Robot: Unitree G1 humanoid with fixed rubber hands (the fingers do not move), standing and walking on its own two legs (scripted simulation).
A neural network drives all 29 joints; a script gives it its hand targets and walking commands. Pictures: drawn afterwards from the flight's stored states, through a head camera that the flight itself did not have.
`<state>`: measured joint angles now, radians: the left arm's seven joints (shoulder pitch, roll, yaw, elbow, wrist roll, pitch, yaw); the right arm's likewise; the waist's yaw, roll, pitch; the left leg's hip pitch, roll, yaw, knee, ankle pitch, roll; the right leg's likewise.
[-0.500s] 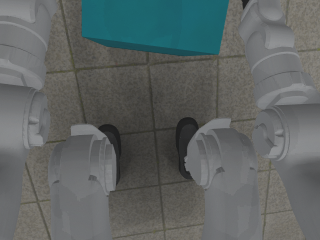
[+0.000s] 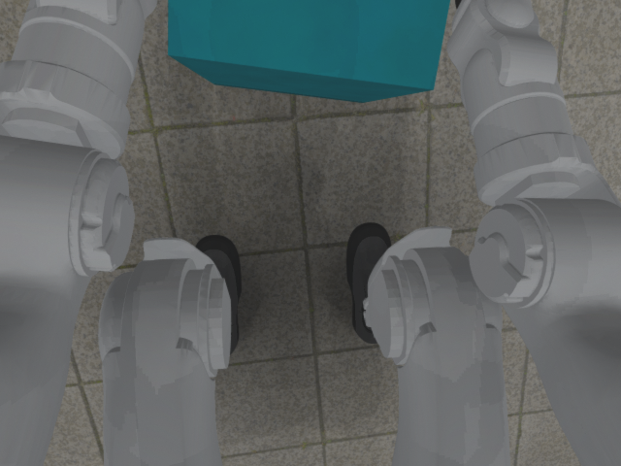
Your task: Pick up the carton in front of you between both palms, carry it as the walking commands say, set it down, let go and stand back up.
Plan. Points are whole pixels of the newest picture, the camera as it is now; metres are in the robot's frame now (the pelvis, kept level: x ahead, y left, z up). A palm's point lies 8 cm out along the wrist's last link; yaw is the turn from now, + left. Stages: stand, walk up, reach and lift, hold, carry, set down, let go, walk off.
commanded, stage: reach and lift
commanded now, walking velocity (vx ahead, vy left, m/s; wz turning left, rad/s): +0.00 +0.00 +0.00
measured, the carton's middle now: out of the picture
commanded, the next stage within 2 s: none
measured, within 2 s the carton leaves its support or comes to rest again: leaves its support in 0.18 s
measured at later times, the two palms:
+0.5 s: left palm out of the picture +0.53 +0.16 -0.02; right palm out of the picture +0.52 -0.14 -0.03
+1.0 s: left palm out of the picture +0.49 +0.16 +0.12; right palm out of the picture +0.48 -0.14 +0.12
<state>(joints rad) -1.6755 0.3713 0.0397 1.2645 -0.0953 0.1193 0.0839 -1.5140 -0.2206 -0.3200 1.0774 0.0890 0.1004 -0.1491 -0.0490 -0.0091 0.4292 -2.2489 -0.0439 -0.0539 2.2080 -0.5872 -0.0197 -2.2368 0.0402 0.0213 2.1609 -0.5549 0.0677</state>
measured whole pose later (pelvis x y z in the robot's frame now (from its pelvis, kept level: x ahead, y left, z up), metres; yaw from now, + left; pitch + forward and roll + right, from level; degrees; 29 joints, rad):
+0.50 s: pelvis +0.00 -0.01 +0.05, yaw +2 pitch +42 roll -2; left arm -1.28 0.15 0.35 0.91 0.14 0.34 0.07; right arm -1.15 -0.02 -0.52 0.73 -0.13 0.33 -0.11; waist -0.04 0.00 -0.04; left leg -2.20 -0.11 -0.08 2.01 -0.55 -0.06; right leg -2.19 0.09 0.07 1.99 -0.54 0.09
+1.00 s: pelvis +0.01 -0.01 +0.16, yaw +3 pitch +41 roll -1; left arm -0.99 0.02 0.40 0.70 0.21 0.40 0.05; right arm -0.92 0.06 -0.49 0.59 -0.20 0.41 -0.07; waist -0.03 0.00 -0.20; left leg -1.85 -0.11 -0.10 1.63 -0.49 -0.05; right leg -1.85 0.10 0.10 1.61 -0.48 0.07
